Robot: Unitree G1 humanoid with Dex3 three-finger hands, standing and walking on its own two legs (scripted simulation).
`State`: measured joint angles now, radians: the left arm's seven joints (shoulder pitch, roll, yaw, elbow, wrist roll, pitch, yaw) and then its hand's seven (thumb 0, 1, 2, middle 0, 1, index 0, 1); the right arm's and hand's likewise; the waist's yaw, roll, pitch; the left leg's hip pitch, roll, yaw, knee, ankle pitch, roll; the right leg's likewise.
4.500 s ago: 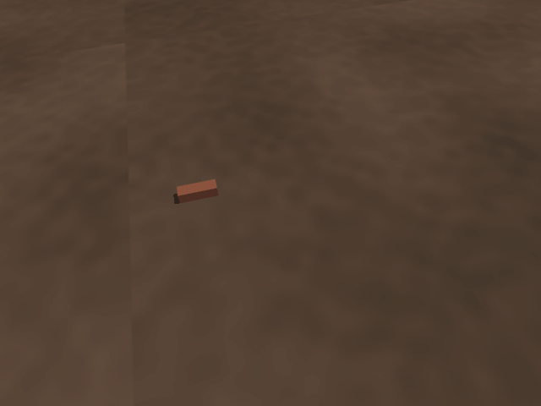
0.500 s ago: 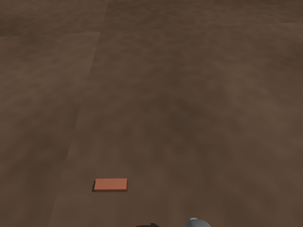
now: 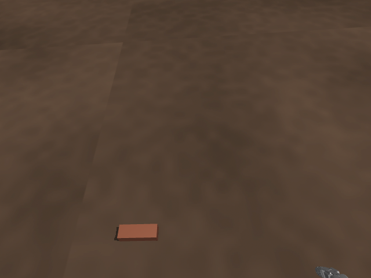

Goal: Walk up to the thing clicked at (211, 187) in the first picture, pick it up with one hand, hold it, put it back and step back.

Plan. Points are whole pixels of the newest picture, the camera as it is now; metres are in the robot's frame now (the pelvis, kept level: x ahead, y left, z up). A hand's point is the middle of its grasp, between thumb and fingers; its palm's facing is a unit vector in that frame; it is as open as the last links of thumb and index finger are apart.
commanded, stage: walk up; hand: left
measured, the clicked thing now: (138, 232) +0.45 +0.30 -0.73
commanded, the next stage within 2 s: none
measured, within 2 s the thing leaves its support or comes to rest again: neither
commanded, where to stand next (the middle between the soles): +0.06 +0.01 m, yaw -1 degrees
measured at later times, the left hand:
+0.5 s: hand out of the picture +0.10 +0.25 -0.14, palm faces -0.04 -0.93 -0.36, open 7.4 cm
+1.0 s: hand out of the picture +0.08 +0.28 -0.14, palm faces -0.02 -0.92 -0.40, open 7.4 cm
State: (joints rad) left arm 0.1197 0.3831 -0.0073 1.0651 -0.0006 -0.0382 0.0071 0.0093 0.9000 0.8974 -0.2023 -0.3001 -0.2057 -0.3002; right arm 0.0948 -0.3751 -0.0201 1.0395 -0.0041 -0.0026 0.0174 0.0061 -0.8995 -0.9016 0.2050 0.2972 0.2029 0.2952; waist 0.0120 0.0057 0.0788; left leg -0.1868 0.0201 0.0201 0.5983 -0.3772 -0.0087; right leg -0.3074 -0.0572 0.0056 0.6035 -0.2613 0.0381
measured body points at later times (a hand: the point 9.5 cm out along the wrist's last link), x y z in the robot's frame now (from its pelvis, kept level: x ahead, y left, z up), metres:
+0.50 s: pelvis +0.00 +0.00 +0.01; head +0.01 +0.00 +0.46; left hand +0.10 +0.30 -0.12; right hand +0.07 -0.31 -0.12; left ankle -0.03 +0.13 -0.73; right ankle +0.04 -0.15 -0.73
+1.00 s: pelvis +0.02 +0.02 +0.01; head +0.03 +0.01 +0.46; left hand +0.08 +0.33 -0.11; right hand +0.09 -0.31 -0.12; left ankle -0.01 +0.13 -0.71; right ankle +0.04 -0.15 -0.73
